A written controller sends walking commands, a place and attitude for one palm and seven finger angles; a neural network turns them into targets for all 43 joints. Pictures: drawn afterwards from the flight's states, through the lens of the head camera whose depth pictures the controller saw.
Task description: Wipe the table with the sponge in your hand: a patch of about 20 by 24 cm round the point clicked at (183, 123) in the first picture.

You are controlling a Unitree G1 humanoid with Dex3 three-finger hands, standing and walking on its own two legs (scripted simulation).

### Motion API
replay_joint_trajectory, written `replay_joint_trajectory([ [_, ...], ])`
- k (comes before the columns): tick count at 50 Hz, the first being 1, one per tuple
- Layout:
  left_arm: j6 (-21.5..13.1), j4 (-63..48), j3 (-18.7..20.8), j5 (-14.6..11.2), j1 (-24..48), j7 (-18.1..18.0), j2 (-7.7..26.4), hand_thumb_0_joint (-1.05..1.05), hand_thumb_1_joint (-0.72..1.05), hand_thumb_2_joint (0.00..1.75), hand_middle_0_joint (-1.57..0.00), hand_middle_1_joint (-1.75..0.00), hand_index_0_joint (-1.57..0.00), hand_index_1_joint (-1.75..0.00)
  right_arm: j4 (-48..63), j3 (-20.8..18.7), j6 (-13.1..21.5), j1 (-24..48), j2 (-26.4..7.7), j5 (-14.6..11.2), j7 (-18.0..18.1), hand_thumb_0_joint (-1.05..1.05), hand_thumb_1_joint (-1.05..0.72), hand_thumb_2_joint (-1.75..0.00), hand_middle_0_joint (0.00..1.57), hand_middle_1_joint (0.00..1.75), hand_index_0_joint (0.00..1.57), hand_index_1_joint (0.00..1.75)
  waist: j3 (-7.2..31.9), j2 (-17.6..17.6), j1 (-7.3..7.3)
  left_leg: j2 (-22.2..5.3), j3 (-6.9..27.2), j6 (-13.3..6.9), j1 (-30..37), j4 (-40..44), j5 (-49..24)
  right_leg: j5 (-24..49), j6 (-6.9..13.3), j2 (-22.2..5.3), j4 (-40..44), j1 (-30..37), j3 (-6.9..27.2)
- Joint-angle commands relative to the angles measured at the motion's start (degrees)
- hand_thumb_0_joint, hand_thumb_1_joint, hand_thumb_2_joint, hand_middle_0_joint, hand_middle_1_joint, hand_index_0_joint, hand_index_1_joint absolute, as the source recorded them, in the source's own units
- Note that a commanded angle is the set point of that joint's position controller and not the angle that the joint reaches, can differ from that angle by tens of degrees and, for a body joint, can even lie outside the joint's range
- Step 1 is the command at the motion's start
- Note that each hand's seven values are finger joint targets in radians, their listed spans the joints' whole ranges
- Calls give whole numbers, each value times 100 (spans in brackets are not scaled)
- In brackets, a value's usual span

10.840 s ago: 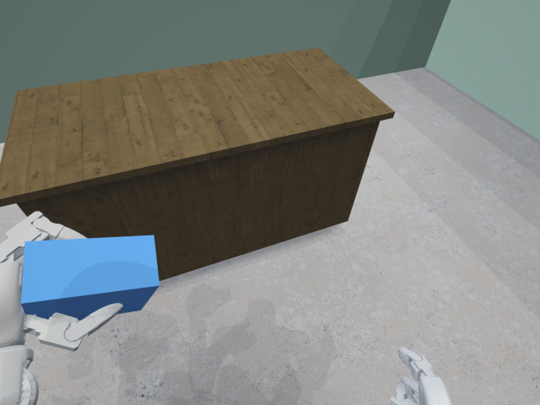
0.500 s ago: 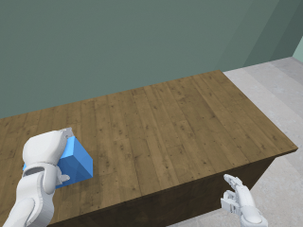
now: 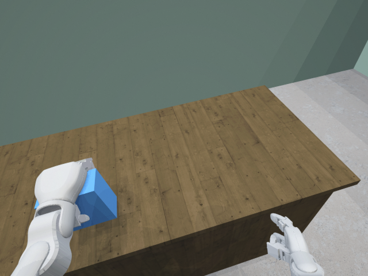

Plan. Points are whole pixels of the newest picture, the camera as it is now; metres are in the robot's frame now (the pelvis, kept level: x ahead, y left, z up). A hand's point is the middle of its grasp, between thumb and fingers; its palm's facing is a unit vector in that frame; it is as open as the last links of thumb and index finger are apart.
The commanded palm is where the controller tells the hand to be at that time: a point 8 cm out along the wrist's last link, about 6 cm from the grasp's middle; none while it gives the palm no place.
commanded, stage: move the sponge above the wiping area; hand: left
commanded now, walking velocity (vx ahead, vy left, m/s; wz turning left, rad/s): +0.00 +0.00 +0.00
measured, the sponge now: (85, 206) +0.22 +0.28 +0.03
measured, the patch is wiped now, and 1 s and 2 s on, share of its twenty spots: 0.00 0.00 0.00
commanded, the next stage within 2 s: none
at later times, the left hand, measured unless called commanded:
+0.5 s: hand (75, 200) +0.22 +0.29 +0.06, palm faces -0.02 -0.09 -1.00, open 9.9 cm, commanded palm +0.20 +0.28 +0.12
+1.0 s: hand (80, 204) +0.22 +0.29 +0.04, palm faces -0.02 -0.11 -0.99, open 9.9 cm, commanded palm +0.20 +0.28 +0.10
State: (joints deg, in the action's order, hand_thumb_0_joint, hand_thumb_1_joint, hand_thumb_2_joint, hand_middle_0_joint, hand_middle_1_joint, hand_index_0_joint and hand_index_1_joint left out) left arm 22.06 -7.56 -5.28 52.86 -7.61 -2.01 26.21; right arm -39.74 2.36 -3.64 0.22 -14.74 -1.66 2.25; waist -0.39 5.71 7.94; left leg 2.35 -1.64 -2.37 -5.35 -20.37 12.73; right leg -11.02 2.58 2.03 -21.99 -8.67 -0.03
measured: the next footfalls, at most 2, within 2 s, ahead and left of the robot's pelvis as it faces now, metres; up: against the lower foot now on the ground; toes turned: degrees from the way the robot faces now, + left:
none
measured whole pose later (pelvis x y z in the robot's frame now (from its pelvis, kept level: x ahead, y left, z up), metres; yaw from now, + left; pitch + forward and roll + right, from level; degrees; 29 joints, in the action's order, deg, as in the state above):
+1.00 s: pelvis +0.00 +0.00 +0.00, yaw +0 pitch -1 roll +0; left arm 19.2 0.5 -5.2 53.1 -8.3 -6.5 23.9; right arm -41.0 0.7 -2.5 -1.5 -14.6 -1.9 2.5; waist 1.1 4.9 7.3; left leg 2.2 -1.7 -2.5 -7.4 -22.2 13.5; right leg -11.3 2.4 2.2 -22.9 -10.4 0.3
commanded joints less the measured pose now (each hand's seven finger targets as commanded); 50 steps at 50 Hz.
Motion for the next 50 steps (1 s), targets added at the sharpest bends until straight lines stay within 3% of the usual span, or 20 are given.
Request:
replay_joint_trajectory([
  [1,62,-1123,940,187,913,-316,1256,0,10,130,-120,-160,-120,-160,1021,-216,329,1285,-599,-27,0,0,-90,-90,20,30,20,30,1257,-280,38,-77,740,78,20,95,-1783,1111,290,-122,208,693,857],
  [6,96,-957,861,179,1056,-259,1226,0,10,130,-120,-160,-120,-160,996,-218,315,1275,-617,-36,41,0,-90,-90,20,30,20,30,1131,-478,-46,-57,688,31,-16,53,-1581,980,253,-131,271,564,885],
  [9,4,-1110,684,176,1322,-262,1102,0,10,130,-120,-160,-120,-160,1039,-202,364,1268,-572,-31,65,0,-90,-90,20,30,20,30,1122,-219,-93,-57,687,-1,64,50,-1477,809,269,-104,301,458,851],
  [13,-170,-1029,994,196,1286,-334,1397,0,10,130,-120,-160,-120,-160,982,-237,399,1208,-593,-8,85,0,-90,-90,20,30,20,30,1136,-273,-31,-44,709,1,86,39,-1425,779,295,-83,341,484,1024],
  [17,-238,-763,926,186,1079,-407,1238,0,10,130,-120,-160,-120,-160,944,-276,402,1134,-588,-10,84,0,-90,-90,20,30,20,30,1142,-309,-25,-45,656,27,-12,22,-1512,965,256,-147,295,534,912],
  [18,-223,-789,1175,183,1148,-451,1494,0,10,130,-120,-160,-120,-160,919,-262,408,1173,-618,-17,89,0,-90,-90,20,30,20,30,1160,-278,-12,-36,662,15,29,15,-1448,908,296,-97,317,526,1071],
  [21,-184,-614,978,144,995,-461,1228,0,10,130,-120,-160,-120,-160,929,-278,399,1164,-611,-33,81,0,-90,-90,20,30,20,30,1101,-369,-39,-51,632,33,-84,14,-1501,1029,249,-151,269,529,914],
  [23,-153,-609,1154,123,1084,-471,1456,0,10,130,-120,-160,-120,-160,911,-261,396,1201,-649,-45,94,0,-90,-90,20,30,20,30,1037,-318,-34,-24,660,21,-71,12,-1386,894,279,-115,316,469,1051],
  [24,-159,-604,889,50,988,-452,1107,0,10,130,-120,-160,-120,-160,979,-278,410,1155,-599,-57,95,0,-90,-90,20,30,20,30,1072,-300,-83,-46,614,-2,-111,7,-1367,895,235,-150,282,514,877],
  [28,-282,-547,1052,114,1364,-445,1428,0,10,130,-120,-160,-120,-160,918,-283,442,1124,-649,-47,142,0,-90,-90,20,30,20,30,1096,-294,-92,-22,653,-5,-58,-9,-1252,719,266,-104,330,380,1036],
  [32,-478,-505,800,164,1123,-493,1101,0,10,130,-120,-160,-120,-160,901,-351,505,1008,-601,-10,111,0,-90,-90,20,30,20,30,1228,-289,-69,-43,636,10,-34,-71,-1494,1012,245,-134,245,399,873],
  [33,-493,-571,1089,147,1176,-548,1381,0,10,130,-120,-160,-120,-160,893,-333,512,1021,-628,-18,113,0,-90,-90,20,30,20,30,1240,-298,-41,-44,686,14,-31,-48,-1428,934,287,-88,248,414,999],
  [34,-485,-496,831,140,1110,-560,1056,0,10,130,-120,-160,-120,-160,920,-330,504,993,-582,-19,108,0,-90,-90,20,30,20,30,1165,-272,-87,-65,644,11,-116,-28,-1432,934,256,-117,224,418,824],
  [38,-409,-217,1212,176,1384,-688,1497,0,10,130,-120,-160,-120,-160,832,-317,453,1045,-653,-48,140,0,-90,-90,20,30,20,30,1067,-394,-36,-41,687,32,-213,36,-1153,608,276,-92,286,352,989],
  [42,-384,-246,829,190,1177,-710,1046,0,10,130,-120,-160,-120,-160,870,-352,465,1054,-606,-43,107,0,-90,-90,20,30,20,30,1300,-276,-43,-48,648,59,-150,-14,-1442,989,256,-130,190,468,845],
  [43,-373,-363,1041,176,1180,-731,1257,0,10,130,-120,-160,-120,-160,865,-351,469,1081,-625,-57,95,0,-90,-90,20,30,20,30,1289,-149,-24,-51,696,61,-110,-5,-1441,912,300,-82,191,446,939],
  [44,-358,-390,665,176,1178,-696,862,0,10,130,-120,-160,-120,-160,907,-341,473,1073,-576,-50,78,0,-90,-90,20,30,20,30,1298,-176,-80,-68,660,56,-119,-22,-1497,986,270,-100,162,431,783],
  [46,-338,-333,530,184,961,-670,729,0,10,130,-120,-160,-120,-160,895,-365,479,1035,-581,-38,48,0,-90,-90,20,30,20,30,1246,-270,-73,-94,697,76,-95,-44,-1633,1096,266,-101,161,354,784],
  [48,-302,-368,770,182,981,-685,984,0,10,130,-120,-160,-120,-160,891,-348,446,1050,-618,-34,41,0,-90,-90,20,30,20,30,1152,-299,-33,-97,746,95,-142,2,-1533,975,300,-62,167,351,868],
  [50,-300,-333,545,241,1187,-682,778,0,10,130,-120,-160,-120,-160,880,-340,424,1055,-580,-44,36,0,-90,-90,20,30,20,30,1156,-437,-83,-108,713,87,-176,6,-1459,884,265,-81,172,293,768],
])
